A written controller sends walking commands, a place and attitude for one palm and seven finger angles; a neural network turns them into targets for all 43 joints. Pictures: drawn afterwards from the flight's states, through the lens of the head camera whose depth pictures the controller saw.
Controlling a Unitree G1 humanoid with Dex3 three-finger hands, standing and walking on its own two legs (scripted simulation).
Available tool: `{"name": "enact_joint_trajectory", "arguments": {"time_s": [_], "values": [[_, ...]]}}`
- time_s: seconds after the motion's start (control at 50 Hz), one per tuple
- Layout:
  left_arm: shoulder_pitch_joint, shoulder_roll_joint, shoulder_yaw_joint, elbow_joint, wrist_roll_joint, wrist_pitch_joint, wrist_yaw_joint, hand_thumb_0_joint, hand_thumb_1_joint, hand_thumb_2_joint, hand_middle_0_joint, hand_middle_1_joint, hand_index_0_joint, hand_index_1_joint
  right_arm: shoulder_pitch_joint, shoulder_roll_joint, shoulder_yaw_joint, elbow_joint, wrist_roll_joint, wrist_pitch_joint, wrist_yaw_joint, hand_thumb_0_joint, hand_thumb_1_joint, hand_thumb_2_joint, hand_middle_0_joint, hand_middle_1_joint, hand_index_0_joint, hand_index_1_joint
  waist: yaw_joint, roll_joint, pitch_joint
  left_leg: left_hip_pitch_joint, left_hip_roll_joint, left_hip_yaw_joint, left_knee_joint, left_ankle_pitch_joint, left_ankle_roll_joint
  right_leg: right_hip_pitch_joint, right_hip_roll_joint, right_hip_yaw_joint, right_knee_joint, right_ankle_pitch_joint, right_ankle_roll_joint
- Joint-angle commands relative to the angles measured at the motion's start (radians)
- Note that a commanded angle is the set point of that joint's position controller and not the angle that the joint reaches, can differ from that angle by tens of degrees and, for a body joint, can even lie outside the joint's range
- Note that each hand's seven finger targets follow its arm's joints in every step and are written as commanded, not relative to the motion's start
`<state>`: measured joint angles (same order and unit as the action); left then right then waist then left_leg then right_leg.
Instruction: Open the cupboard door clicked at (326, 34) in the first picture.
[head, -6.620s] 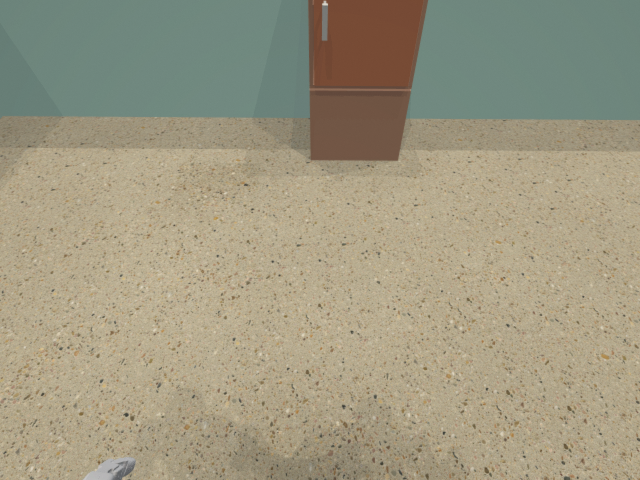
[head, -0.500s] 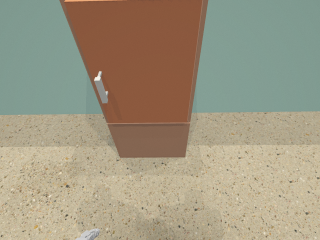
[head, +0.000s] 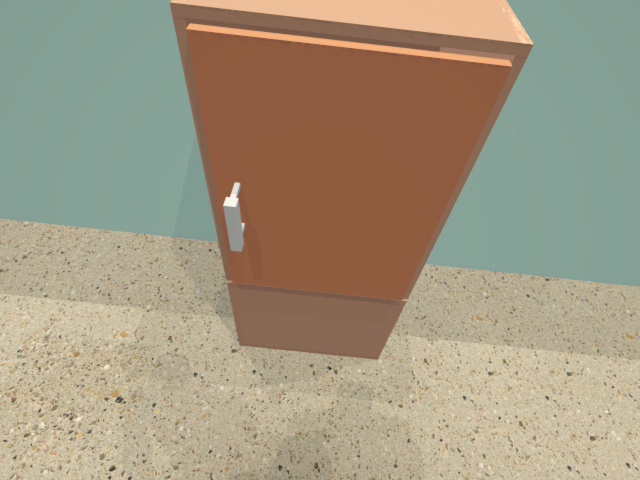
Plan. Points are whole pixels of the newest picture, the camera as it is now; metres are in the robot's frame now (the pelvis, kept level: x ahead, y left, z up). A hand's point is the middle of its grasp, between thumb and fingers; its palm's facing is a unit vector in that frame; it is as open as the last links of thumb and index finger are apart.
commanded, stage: come to a stop and stand still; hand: left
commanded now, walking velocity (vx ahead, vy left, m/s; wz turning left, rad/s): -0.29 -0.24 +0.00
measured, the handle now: (236, 217) +0.54 +0.21 -0.07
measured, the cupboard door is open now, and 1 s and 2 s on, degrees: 0 0 0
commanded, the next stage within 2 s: look again from close up in 1.02 s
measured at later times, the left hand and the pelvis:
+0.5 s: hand out of the picture +0.05 +0.12 -0.16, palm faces -0.03 -0.96 -0.28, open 7.4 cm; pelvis -0.03 -0.08 +0.00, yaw -1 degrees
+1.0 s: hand out of the picture -0.05 +0.05 -0.17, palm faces +0.04 -0.98 -0.17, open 7.3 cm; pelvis -0.04 -0.11 +0.01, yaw -1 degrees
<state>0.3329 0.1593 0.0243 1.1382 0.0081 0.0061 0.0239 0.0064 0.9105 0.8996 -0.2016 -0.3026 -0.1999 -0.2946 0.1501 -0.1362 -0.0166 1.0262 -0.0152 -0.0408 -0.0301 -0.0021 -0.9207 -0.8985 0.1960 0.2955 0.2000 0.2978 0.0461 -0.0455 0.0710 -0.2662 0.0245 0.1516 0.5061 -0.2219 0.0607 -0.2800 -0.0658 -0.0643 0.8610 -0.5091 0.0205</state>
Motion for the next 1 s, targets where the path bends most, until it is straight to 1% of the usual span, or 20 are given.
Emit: {"name": "enact_joint_trajectory", "arguments": {"time_s": [0.0, 0.06, 0.14, 0.32, 0.36, 0.38, 0.4, 0.42, 0.44, 0.48, 0.52, 0.56, 0.64, 0.68, 0.72, 0.74, 0.76, 0.8, 0.88, 0.98], "values": [[0.072, 0.070, 0.014, -0.036, 0.002, 0.015, 0.011, 0.000, 0.900, 0.900, -0.200, -0.300, -0.200, -0.300, 0.084, -0.177, -0.028, 0.004, 0.008, 0.015, -0.027, 0.000, -0.900, -0.900, 0.200, 0.300, 0.200, 0.300, -0.036, 0.136, -0.109, 0.179, 0.322, -0.206, -0.170, 0.843, 0.086, -0.077, -0.023, 0.056, 0.063, 0.065, 0.029], [0.035, 0.100, 0.042, -0.080, 0.015, 0.047, 0.012, 0.000, 0.900, 0.900, -0.200, -0.300, -0.200, -0.300, 0.113, -0.194, -0.051, -0.004, 0.007, 0.032, -0.038, 0.000, -0.900, -0.900, 0.200, 0.300, 0.200, 0.300, -0.047, 0.102, -0.100, 0.161, 0.364, -0.217, -0.167, 0.823, 0.112, -0.160, 0.000, 0.085, 0.231, 0.065, 0.030], [-0.003, 0.100, 0.059, -0.130, 0.017, 0.068, 0.007, 0.000, 0.900, 0.900, -0.200, -0.300, -0.200, -0.300, 0.081, -0.190, -0.063, -0.026, 0.000, 0.038, -0.036, 0.000, -0.900, -0.900, 0.200, 0.300, 0.200, 0.300, -0.045, 0.155, -0.115, 0.147, 0.334, -0.181, -0.168, 0.669, 0.108, -0.213, 0.017, 0.108, 0.309, 0.112, 0.044], [-0.091, 0.079, 0.036, -0.191, 0.009, 0.043, -0.002, 0.000, 0.900, 0.900, -0.200, -0.300, -0.200, -0.300, 0.093, -0.216, -0.083, -0.028, -0.014, 0.052, -0.009, 0.000, -0.900, -0.900, 0.200, 0.300, 0.200, 0.300, -0.070, 0.291, -0.124, 0.122, 0.293, -0.220, -0.162, 0.342, 0.091, -0.044, 0.019, 0.020, -0.157, 0.063, 0.016], [-0.030, 0.091, 0.038, -0.167, 0.010, 0.029, -0.001, 0.000, 0.900, 0.900, -0.200, -0.300, -0.200, -0.300, 0.082, -0.210, -0.085, -0.027, -0.006, 0.056, 0.000, 0.000, -0.900, -0.900, 0.200, 0.300, 0.200, 0.300, -0.036, 0.228, -0.123, 0.037, 0.252, -0.194, -0.114, 0.209, 0.044, 0.094, 0.031, -0.007, -0.360, 0.226, 0.009], [0.000, 0.114, 0.042, -0.154, 0.015, 0.020, 0.000, 0.000, 0.900, 0.900, -0.200, -0.300, -0.200, -0.300, 0.093, -0.190, -0.082, -0.028, 0.000, 0.058, 0.004, 0.000, -0.900, -0.900, 0.200, 0.300, 0.200, 0.300, -0.027, 0.146, -0.135, -0.014, 0.196, -0.155, -0.064, 0.095, -0.001, 0.172, 0.019, 0.002, -0.480, 0.323, 0.010], [-0.010, 0.176, 0.045, -0.159, 0.025, 0.008, 0.007, 0.000, 0.900, 0.900, -0.200, -0.300, -0.200, -0.300, 0.116, -0.126, -0.072, -0.035, 0.009, 0.063, 0.010, 0.000, -0.900, -0.900, 0.200, 0.300, 0.200, 0.300, -0.036, -0.056, -0.114, -0.101, 0.108, -0.091, 0.065, -0.112, -0.062, 0.179, -0.130, 0.168, -0.588, 0.330, -0.030], [-0.062, 0.234, 0.047, -0.177, 0.024, 0.004, 0.010, 0.000, 0.900, 0.900, -0.200, -0.300, -0.200, -0.300, 0.080, -0.071, -0.053, -0.068, 0.008, 0.072, 0.016, 0.000, -0.900, -0.900, 0.200, 0.300, 0.200, 0.300, -0.041, -0.249, -0.045, -0.168, 0.035, -0.073, 0.171, -0.304, -0.092, 0.061, -0.270, 0.318, -0.638, 0.363, -0.104], [-0.090, 0.233, 0.040, -0.191, 0.020, 0.007, 0.009, 0.000, 0.900, 0.900, -0.200, -0.300, -0.200, -0.300, 0.054, -0.095, -0.057, -0.074, 0.005, 0.084, 0.018, 0.000, -0.900, -0.900, 0.200, 0.300, 0.200, 0.300, -0.025, -0.191, -0.040, -0.119, 0.042, -0.132, 0.270, -0.329, -0.081, -0.054, -0.297, 0.306, -0.667, 0.237, -0.160], [-0.161, 0.198, 0.041, -0.194, 0.020, 0.005, 0.014, 0.000, 0.900, 0.900, -0.200, -0.300, -0.200, -0.300, 0.071, -0.094, -0.057, -0.045, -0.004, 0.096, 0.021, 0.000, -0.900, -0.900, 0.200, 0.300, 0.200, 0.300, -0.050, -0.239, 0.007, -0.124, 0.041, -0.151, 0.344, -0.247, -0.070, -0.106, -0.210, 0.274, -0.683, 0.093, -0.152], [-0.173, 0.150, 0.026, -0.188, 0.013, -0.002, 0.010, 0.000, 0.900, 0.900, -0.200, -0.300, -0.200, -0.300, 0.128, -0.101, -0.056, -0.005, -0.003, 0.085, 0.020, 0.000, -0.900, -0.900, 0.200, 0.300, 0.200, 0.300, -0.075, -0.188, 0.011, -0.137, 0.036, -0.139, 0.385, -0.182, -0.076, -0.039, -0.153, 0.185, -0.632, 0.272, -0.142], [-0.143, 0.139, 0.025, -0.176, 0.011, -0.010, 0.011, 0.000, 0.900, 0.900, -0.200, -0.300, -0.200, -0.300, 0.145, -0.090, -0.050, 0.013, 0.003, 0.075, 0.018, 0.000, -0.900, -0.900, 0.200, 0.300, 0.200, 0.300, -0.068, -0.124, -0.021, -0.116, 0.030, -0.125, 0.346, -0.180, -0.085, 0.023, -0.146, 0.152, -0.589, 0.422, -0.149], [-0.063, 0.141, 0.029, -0.135, 0.008, -0.016, 0.014, 0.000, 0.900, 0.900, -0.200, -0.300, -0.200, -0.300, 0.128, -0.067, -0.034, 0.017, 0.005, 0.062, 0.004, 0.000, -0.900, -0.900, 0.200, 0.300, 0.200, 0.300, -0.034, -0.075, -0.068, -0.045, 0.029, -0.116, 0.101, -0.173, -0.095, 0.138, -0.164, 0.194, -0.523, 0.608, -0.178], [-0.073, 0.130, 0.023, -0.118, -0.001, -0.019, 0.017, 0.000, 0.900, 0.900, -0.200, -0.300, -0.200, -0.300, 0.174, -0.060, -0.026, 0.049, 0.008, 0.050, -0.002, 0.000, -0.900, -0.900, 0.200, 0.300, 0.200, 0.300, -0.053, -0.056, -0.092, 0.078, 0.029, -0.129, -0.087, -0.020, -0.088, 0.130, -0.140, 0.186, -0.485, 0.624, -0.139], [-0.053, 0.090, 0.012, -0.104, -0.013, -0.020, 0.012, 0.000, 0.900, 0.900, -0.200, -0.300, -0.200, -0.300, 0.184, -0.098, -0.022, 0.070, 0.004, 0.030, -0.010, 0.000, -0.900, -0.900, 0.200, 0.300, 0.200, 0.300, -0.041, 0.056, -0.112, 0.180, 0.113, -0.203, -0.118, 0.258, -0.053, 0.086, -0.058, 0.129, -0.461, 0.577, -0.069], [-0.052, 0.082, 0.009, -0.098, -0.011, -0.019, 0.013, 0.000, 0.900, 0.900, -0.200, -0.300, -0.200, -0.300, 0.170, -0.111, -0.022, 0.073, 0.004, 0.029, -0.013, 0.000, -0.900, -0.900, 0.200, 0.300, 0.200, 0.300, -0.036, 0.069, -0.119, 0.171, 0.133, -0.202, -0.105, 0.284, -0.046, 0.103, -0.043, 0.120, -0.479, 0.537, -0.053], [-0.051, 0.078, 0.010, -0.095, -0.007, -0.016, 0.013, 0.000, 0.900, 0.900, -0.200, -0.300, -0.200, -0.300, 0.162, -0.113, -0.022, 0.077, 0.005, 0.032, -0.015, 0.000, -0.900, -0.900, 0.200, 0.300, 0.200, 0.300, -0.033, 0.062, -0.106, 0.161, 0.138, -0.193, -0.101, 0.244, -0.046, 0.106, -0.038, 0.119, -0.498, 0.500, -0.046], [-0.066, 0.093, 0.008, -0.070, -0.008, -0.011, 0.011, 0.000, 0.900, 0.900, -0.200, -0.300, -0.200, -0.300, 0.142, -0.089, -0.012, 0.092, 0.005, 0.031, -0.015, 0.000, -0.900, -0.900, 0.200, 0.300, 0.200, 0.300, -0.035, 0.159, -0.066, 0.116, 0.122, -0.191, -0.146, 0.212, -0.046, 0.138, -0.037, 0.101, -0.493, 0.481, -0.045], [-0.043, 0.086, -0.004, -0.041, -0.004, -0.009, 0.008, 0.000, 0.900, 0.900, -0.200, -0.300, -0.200, -0.300, 0.141, -0.081, -0.005, 0.097, 0.006, 0.041, -0.015, 0.000, -0.900, -0.900, 0.200, 0.300, 0.200, 0.300, -0.038, 0.090, 0.027, 0.088, 0.099, -0.178, -0.186, 0.041, -0.053, 0.092, -0.040, 0.122, -0.567, 0.357, -0.045], [-0.027, 0.082, -0.008, -0.027, -0.003, -0.011, 0.007, 0.000, 0.900, 0.900, -0.200, -0.300, -0.200, -0.300, 0.169, -0.083, -0.001, 0.101, 0.004, 0.043, -0.012, 0.000, -0.900, -0.900, 0.200, 0.300, 0.200, 0.300, -0.045, 0.032, 0.047, 0.097, 0.080, -0.167, -0.197, -0.013, -0.052, 0.060, -0.044, 0.140, -0.614, 0.243, -0.042]]}}
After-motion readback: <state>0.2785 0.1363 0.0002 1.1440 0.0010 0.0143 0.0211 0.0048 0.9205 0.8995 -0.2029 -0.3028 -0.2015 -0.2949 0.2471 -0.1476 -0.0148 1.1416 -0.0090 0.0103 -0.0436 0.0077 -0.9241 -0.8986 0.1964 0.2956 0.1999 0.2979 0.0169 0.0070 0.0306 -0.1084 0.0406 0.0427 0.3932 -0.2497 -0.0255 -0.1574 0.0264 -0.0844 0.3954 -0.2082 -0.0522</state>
